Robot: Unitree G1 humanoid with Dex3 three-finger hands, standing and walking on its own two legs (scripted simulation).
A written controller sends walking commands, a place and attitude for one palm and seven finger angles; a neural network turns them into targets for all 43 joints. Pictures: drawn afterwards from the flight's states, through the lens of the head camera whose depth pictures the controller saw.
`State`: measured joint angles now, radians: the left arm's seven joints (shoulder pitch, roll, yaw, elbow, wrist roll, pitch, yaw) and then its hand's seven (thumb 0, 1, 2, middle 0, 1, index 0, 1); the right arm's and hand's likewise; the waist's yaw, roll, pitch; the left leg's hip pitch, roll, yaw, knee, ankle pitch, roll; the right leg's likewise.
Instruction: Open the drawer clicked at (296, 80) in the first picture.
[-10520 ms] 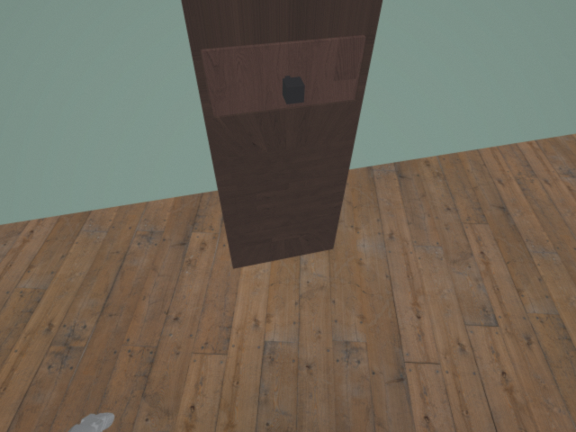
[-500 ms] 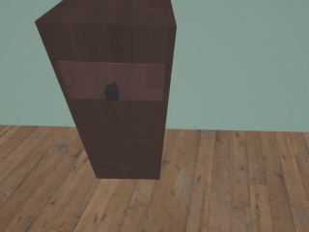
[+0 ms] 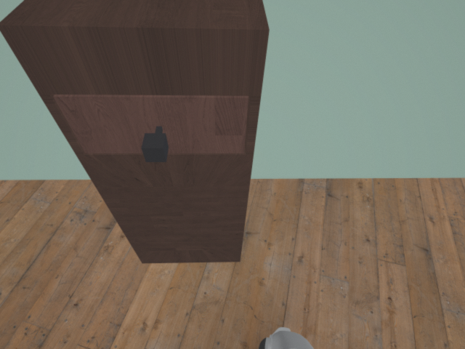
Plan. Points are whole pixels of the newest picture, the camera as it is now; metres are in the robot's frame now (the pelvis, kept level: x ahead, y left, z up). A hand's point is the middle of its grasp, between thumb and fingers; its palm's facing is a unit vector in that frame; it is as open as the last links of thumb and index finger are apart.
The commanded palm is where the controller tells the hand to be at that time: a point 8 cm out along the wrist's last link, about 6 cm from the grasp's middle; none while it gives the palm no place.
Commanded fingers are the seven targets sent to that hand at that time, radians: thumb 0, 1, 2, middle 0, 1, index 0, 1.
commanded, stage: come to a stop and stand still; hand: left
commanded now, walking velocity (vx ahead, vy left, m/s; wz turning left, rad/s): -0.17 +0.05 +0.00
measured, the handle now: (157, 140) +0.51 +0.18 +0.04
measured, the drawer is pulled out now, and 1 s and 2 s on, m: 0.00 0.00 0.00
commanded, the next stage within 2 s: look again from close up in 0.96 s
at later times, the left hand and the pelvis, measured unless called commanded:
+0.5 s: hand out of the picture +0.05 +0.18 -0.17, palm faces +0.08 -0.98 -0.21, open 7.2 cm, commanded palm none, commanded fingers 0.00 0.90 0.90 -0.20 -0.30 -0.20 -0.30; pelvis -0.01 +0.00 -0.01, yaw +0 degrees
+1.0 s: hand out of the picture -0.06 +0.19 -0.17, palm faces +0.03 -0.97 -0.23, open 7.4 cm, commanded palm none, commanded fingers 0.00 0.90 0.90 -0.20 -0.30 -0.20 -0.30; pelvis -0.04 +0.01 +0.00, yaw +1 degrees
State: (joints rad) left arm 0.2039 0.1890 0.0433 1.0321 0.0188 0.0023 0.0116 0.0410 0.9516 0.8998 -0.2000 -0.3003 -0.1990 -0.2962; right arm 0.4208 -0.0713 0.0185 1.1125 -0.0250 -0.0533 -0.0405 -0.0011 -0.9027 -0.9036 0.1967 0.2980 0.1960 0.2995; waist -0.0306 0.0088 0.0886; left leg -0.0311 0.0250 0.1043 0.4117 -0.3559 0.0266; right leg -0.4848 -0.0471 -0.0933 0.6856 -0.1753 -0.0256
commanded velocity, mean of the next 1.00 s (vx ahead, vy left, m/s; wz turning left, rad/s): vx -0.02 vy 0.02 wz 0.00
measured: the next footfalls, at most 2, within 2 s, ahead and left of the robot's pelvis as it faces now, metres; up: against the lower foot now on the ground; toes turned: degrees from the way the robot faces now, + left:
right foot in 0.04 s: +0.15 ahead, -0.13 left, +0.00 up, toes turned -5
left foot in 0.24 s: +0.03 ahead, +0.10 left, +0.00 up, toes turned +6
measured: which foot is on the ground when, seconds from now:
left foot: down 0.00-0.06, up 0.08-0.22, down 0.24-1.00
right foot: up 0.00-0.02, down 0.04-0.26, up 0.28-0.44, down 0.46-1.00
